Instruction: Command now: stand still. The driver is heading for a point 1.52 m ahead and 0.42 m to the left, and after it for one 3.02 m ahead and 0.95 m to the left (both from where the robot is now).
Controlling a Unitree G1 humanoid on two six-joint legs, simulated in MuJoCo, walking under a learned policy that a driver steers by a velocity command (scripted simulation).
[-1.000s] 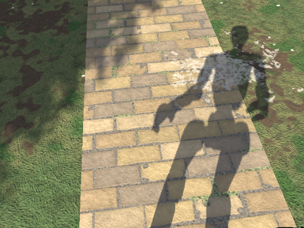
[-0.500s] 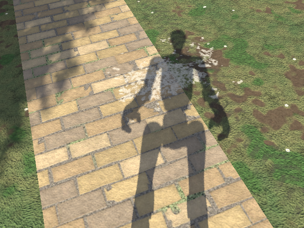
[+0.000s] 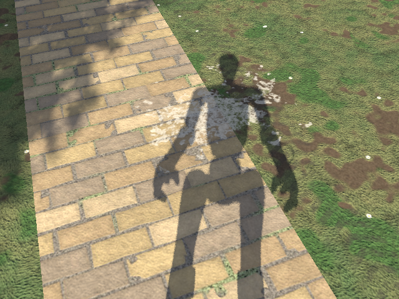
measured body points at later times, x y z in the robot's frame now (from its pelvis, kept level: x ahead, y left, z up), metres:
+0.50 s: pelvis +0.00 +0.01 +0.00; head +0.01 +0.00 +0.45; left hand +0.05 +0.26 -0.14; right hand +0.04 -0.26 -0.15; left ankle +0.01 +0.15 -0.74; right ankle -0.02 -0.10 -0.74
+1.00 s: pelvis +0.00 +0.01 +0.00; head +0.01 +0.01 +0.45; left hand +0.01 +0.26 -0.15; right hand +0.01 -0.24 -0.16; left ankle +0.01 +0.15 -0.74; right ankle -0.02 -0.10 -0.74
